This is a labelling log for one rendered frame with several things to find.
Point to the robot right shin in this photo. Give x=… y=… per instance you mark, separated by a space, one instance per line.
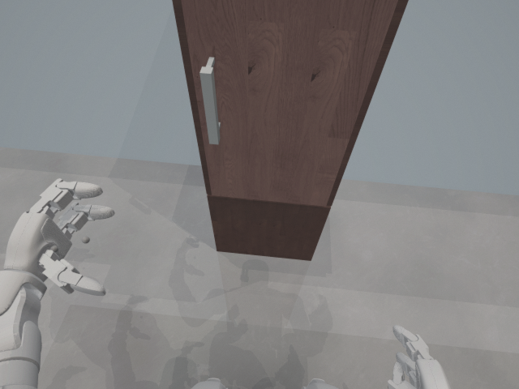
x=316 y=380

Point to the cupboard door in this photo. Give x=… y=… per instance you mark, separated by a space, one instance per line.
x=290 y=78

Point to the right robot hand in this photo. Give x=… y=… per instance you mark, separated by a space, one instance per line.
x=426 y=373

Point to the left robot hand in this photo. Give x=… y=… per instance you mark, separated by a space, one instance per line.
x=28 y=248

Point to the robot left forearm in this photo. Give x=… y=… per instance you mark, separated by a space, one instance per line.
x=20 y=338

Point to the handle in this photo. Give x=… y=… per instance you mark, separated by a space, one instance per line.
x=210 y=101

